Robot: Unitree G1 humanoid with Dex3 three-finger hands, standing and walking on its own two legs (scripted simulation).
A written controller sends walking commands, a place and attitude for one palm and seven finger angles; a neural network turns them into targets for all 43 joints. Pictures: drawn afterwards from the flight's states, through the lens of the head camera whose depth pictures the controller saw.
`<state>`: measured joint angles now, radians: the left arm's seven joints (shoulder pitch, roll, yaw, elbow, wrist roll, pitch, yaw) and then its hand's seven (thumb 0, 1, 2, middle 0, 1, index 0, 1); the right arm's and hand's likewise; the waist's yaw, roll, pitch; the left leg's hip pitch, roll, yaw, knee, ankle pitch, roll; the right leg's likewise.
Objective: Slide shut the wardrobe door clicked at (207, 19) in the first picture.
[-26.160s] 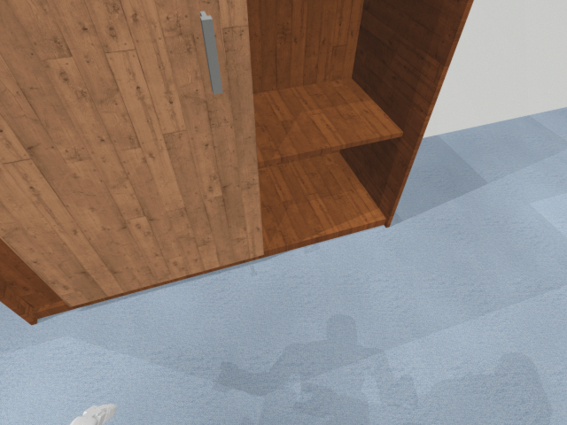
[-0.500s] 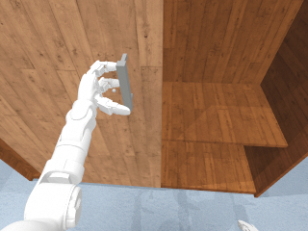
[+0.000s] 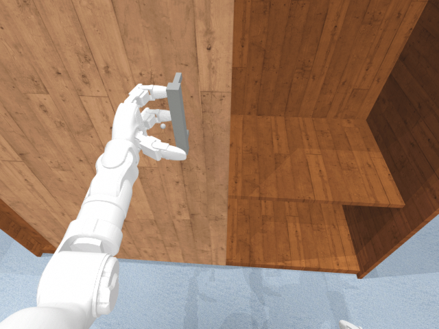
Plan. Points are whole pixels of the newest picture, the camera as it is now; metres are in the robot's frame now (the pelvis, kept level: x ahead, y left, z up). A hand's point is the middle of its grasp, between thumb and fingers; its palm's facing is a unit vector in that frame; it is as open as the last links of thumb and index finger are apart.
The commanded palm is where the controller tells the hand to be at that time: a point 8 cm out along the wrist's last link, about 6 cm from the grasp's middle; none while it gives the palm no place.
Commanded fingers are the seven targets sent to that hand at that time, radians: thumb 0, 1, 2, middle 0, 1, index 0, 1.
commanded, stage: move the hooked fingers beside the handle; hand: left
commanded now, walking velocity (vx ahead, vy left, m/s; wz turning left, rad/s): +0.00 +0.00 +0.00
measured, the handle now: (180, 115) +0.48 +0.08 +0.15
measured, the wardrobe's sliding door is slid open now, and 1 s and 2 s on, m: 0.59 0.59 0.59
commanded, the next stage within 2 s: none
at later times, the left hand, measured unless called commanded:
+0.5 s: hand (158, 124) +0.44 +0.12 +0.16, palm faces -0.09 -1.00 +0.01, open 13.4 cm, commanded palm +0.43 +0.17 +0.15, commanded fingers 0.00 -0.50 0.30 -0.30 -1.20 -0.30 -1.20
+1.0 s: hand (156, 124) +0.44 +0.12 +0.16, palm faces -0.11 -0.99 +0.01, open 13.1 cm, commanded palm +0.44 +0.19 +0.15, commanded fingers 0.00 -0.50 0.30 -0.30 -1.20 -0.30 -1.20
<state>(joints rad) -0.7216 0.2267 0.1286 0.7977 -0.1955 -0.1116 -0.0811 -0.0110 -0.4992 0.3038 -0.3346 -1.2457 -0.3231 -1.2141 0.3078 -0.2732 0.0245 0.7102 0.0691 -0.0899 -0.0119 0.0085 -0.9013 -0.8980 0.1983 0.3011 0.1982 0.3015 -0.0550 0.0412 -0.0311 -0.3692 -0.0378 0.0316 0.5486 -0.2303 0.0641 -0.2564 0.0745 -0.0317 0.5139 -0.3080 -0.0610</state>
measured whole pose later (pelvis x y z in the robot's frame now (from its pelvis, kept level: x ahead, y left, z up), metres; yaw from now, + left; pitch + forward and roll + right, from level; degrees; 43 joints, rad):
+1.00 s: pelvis -0.03 +0.02 -0.01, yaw +0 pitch +6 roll -2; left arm -0.93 0.30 0.18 1.03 -0.15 -0.15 -0.14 -0.01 -0.50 0.30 -0.52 -1.22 -0.46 -1.23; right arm 0.37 -0.28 0.05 0.70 0.06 -0.09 -0.03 0.01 -0.90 -0.90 0.20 0.30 0.20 0.30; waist -0.11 0.03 -0.04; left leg -0.53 -0.04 0.03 0.65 -0.22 0.08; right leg -0.42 0.07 -0.04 0.62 -0.30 -0.04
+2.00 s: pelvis -0.06 +0.01 -0.02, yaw -1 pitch +9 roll -2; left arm -1.05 0.41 0.23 1.14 -0.13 -0.15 -0.17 -0.01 -0.50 0.30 -0.51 -1.23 -0.46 -1.22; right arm 0.41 -0.29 0.06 0.71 0.06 -0.12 -0.04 0.01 -0.90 -0.90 0.20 0.30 0.20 0.30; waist -0.15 0.03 -0.06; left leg -0.70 -0.02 0.03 0.75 -0.33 0.06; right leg -0.59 0.09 -0.05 0.70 -0.29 -0.04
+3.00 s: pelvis -0.11 +0.06 -0.05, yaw -4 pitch +12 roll -5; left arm -1.25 0.49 0.29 1.29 -0.03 -0.12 -0.11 -0.01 -0.50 0.30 -0.48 -1.21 -0.45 -1.21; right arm 0.43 -0.31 0.08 0.68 0.01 -0.06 -0.02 0.00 -0.90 -0.90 0.20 0.30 0.20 0.30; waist -0.24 0.05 -0.05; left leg -0.90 -0.01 0.09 0.90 -0.35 0.10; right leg -0.81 0.07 -0.01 0.88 -0.39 0.02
